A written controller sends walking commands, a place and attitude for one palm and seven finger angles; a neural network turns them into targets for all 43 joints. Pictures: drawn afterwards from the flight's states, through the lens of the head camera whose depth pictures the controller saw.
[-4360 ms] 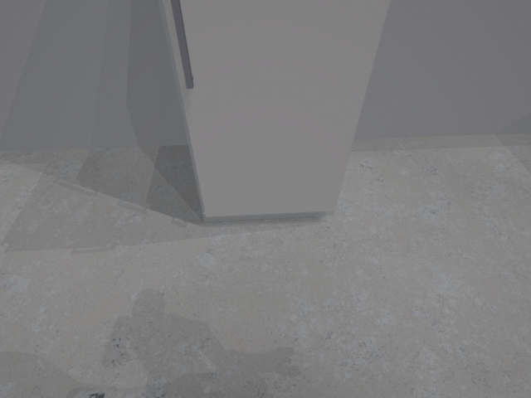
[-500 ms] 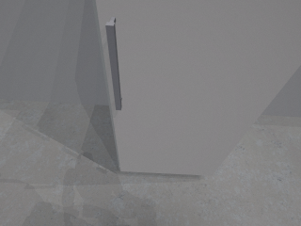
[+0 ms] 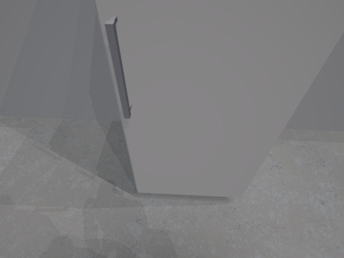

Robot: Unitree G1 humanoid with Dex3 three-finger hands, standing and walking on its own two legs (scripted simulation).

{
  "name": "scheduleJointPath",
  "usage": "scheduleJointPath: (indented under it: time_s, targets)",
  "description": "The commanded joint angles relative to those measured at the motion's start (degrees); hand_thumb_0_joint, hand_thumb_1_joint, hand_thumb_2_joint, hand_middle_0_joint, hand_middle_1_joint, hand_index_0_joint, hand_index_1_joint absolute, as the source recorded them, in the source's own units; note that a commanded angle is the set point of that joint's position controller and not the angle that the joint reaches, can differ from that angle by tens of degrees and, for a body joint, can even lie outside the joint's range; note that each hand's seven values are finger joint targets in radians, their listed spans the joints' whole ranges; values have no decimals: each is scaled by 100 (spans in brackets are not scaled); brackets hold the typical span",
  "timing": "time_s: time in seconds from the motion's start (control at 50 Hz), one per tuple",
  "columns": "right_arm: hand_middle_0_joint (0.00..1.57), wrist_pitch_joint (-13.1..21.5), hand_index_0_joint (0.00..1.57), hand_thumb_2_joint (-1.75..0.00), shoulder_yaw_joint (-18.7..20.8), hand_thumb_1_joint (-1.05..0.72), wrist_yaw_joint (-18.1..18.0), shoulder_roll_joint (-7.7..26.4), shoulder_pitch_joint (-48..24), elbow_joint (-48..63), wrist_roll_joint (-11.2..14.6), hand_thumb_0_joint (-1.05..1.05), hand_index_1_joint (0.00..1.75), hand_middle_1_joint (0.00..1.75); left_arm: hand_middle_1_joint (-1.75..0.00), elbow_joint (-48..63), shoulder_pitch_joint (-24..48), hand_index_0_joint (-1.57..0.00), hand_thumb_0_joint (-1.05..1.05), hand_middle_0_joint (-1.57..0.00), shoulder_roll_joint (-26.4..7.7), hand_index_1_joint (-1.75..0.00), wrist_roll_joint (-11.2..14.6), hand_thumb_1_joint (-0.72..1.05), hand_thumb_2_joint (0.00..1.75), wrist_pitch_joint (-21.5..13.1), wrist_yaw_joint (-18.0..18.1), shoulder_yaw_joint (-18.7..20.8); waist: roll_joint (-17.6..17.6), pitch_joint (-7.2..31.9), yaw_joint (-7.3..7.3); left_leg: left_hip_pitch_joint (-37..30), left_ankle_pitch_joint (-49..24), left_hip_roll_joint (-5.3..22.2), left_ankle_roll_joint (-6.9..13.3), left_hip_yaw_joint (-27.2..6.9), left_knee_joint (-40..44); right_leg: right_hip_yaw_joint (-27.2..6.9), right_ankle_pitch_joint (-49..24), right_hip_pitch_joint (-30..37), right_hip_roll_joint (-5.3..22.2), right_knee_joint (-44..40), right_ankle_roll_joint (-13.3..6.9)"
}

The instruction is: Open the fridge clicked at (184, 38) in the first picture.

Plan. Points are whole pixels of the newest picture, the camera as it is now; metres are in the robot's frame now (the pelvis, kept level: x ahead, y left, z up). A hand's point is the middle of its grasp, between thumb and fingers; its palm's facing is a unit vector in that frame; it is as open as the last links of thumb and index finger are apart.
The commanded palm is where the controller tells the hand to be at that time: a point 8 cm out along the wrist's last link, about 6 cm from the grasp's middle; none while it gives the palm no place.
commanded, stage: come to a stop and stand still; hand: left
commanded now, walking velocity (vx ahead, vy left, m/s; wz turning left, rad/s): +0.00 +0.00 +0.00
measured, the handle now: (121, 74) +0.56 +0.17 +0.14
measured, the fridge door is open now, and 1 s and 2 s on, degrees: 0 0 0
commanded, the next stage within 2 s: look again from close up in 0.52 s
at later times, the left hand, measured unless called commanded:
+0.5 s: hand out of the picture -0.01 +0.18 -0.17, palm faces +0.05 -0.98 -0.17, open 7.4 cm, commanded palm none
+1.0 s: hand out of the picture +0.04 +0.22 -0.18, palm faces +0.04 -0.98 -0.21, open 7.4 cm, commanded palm none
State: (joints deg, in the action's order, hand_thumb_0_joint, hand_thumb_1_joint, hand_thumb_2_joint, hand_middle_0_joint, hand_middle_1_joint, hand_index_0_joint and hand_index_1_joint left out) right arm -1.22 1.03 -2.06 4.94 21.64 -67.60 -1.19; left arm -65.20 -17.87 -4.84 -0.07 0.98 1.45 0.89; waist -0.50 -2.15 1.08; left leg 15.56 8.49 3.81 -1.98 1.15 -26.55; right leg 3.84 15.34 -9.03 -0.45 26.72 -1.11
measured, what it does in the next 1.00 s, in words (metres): stands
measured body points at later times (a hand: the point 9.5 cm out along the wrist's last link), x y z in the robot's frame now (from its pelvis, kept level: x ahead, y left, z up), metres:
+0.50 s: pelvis +0.02 +0.02 +0.00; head +0.03 +0.02 +0.45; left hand -0.01 +0.23 -0.16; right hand +0.02 -0.20 -0.16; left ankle +0.06 +0.14 -0.74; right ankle -0.01 -0.11 -0.74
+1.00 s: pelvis +0.01 +0.04 -0.01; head +0.00 +0.05 +0.44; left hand +0.04 +0.27 -0.16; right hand +0.06 -0.19 -0.15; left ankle +0.06 +0.14 -0.74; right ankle -0.01 -0.11 -0.74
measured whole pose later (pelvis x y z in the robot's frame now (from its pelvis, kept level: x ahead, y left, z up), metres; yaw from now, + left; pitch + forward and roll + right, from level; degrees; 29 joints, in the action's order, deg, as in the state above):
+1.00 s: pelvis +0.01 +0.04 -0.01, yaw +1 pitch -2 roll -1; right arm -0.1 0.4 -0.8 10.2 15.0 -56.8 -1.3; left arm -57.7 -17.1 -10.5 -1.1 0.4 1.9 0.1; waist 0.1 0.3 0.1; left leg 17.7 12.5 0.3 1.6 2.1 -32.3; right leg 3.2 18.6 -10.3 3.4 31.2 2.1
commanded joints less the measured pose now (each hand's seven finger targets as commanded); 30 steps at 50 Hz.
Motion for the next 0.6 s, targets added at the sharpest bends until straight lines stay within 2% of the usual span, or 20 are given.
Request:
scheduleJointPath:
  time_s: [0.0, 0.12, 0.2, 0.32, 0.38, 0.52, 0.58]
  targets:
    - [20, 109, 20, -90, 79, -90, -21, 440, 247, 191, 22, 0, 30, 30, -30, 154, -356, -20, 0, -20, -607, -30, -31, 90, 90, -99, 69, 118, 113, -513, -57, -140, 552, 114, 149, -202, 422, -691, 958, -923, 625, -1066, -87]
    - [20, 146, 20, -90, 87, -90, -31, 503, 173, 240, 39, 0, 30, 30, -30, 124, -444, -20, 0, -20, -552, -30, -55, 90, 90, -105, 74, 106, -79, -458, -75, -103, 690, 211, 208, -367, 641, -596, 559, -779, 526, -885, -36]
    - [20, 173, 20, -90, 91, -90, -32, 564, 20, 307, 45, 0, 30, 30, -30, 114, -526, -20, 0, -20, -524, -30, -63, 90, 90, -116, 73, 94, -42, -415, -102, -161, 704, 227, 238, -441, 749, -557, 347, -746, 527, -823, -2]
    - [20, 206, 20, -90, 83, -90, -20, 677, -131, 341, 64, 0, 30, 30, -30, 117, -499, -20, 0, -20, -601, -30, -79, 90, 90, -141, 79, 78, 37, -271, -114, -394, 190, 275, 260, -407, 740, -517, -102, -571, 558, -803, 41]
    - [20, 207, 20, -90, 72, -90, -8, 742, -210, 366, 64, 0, 30, 30, -30, 123, -465, -20, 0, -20, -660, -30, -75, 90, 90, -142, 75, 71, 57, -354, -107, -366, 303, 249, 247, -392, 811, -519, -25, -582, 586, -840, 60]
    - [20, 228, 20, -90, 63, -90, 8, 869, -333, 408, 69, 0, 30, 30, -30, 156, -371, -20, 0, -20, -826, -30, -76, 90, 90, -163, 68, 74, 83, -156, -126, -549, -225, 246, 252, -354, 714, -511, -318, -373, 630, -864, 61]
    - [20, 234, 20, -90, 50, -90, 9, 904, -406, 390, 68, 0, 30, 30, -30, 159, -307, -20, 0, -20, -866, -30, -65, 90, 90, -165, 66, 69, 33, -176, -129, -550, -230, 233, 239, -357, 739, -510, -296, -352, 648, -877, 69]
